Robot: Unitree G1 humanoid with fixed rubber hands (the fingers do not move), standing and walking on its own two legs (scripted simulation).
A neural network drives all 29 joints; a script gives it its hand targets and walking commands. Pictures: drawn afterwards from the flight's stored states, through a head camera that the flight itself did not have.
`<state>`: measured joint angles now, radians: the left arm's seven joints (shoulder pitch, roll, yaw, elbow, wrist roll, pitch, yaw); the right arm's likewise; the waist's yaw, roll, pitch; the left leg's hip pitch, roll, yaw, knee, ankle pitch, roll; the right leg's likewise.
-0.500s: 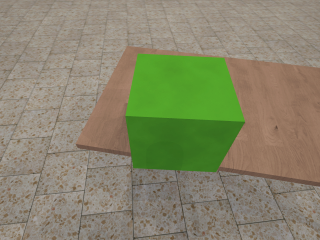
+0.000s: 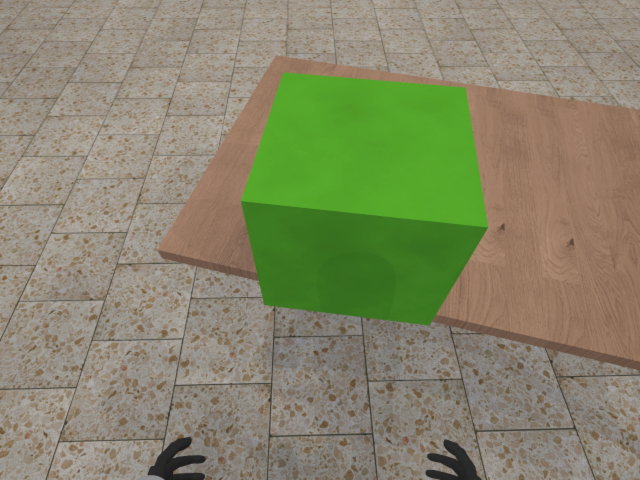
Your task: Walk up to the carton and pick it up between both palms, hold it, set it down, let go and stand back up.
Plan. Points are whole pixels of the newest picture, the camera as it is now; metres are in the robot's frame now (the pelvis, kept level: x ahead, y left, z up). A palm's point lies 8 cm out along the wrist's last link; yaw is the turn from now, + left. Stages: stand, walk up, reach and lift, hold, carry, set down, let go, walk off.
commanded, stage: reach and lift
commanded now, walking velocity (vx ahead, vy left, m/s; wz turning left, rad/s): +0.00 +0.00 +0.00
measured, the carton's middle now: (358, 203) +0.52 -0.05 +0.01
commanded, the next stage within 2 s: none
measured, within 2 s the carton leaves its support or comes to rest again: neither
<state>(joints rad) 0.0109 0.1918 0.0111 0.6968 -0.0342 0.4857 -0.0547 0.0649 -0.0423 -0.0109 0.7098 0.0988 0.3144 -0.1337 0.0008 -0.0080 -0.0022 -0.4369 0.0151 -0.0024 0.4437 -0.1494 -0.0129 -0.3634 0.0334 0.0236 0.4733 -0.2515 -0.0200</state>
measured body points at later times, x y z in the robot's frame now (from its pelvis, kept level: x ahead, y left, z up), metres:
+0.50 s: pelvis -0.01 +0.02 +0.00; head +0.03 +0.01 +0.45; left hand +0.15 +0.24 -0.11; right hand +0.11 -0.19 -0.11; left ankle +0.04 +0.13 -0.74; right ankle -0.02 -0.11 -0.74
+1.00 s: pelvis +0.02 +0.03 +0.00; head +0.02 +0.02 +0.45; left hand +0.21 +0.24 -0.07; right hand +0.18 -0.20 -0.08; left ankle +0.04 +0.13 -0.74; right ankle -0.02 -0.11 -0.74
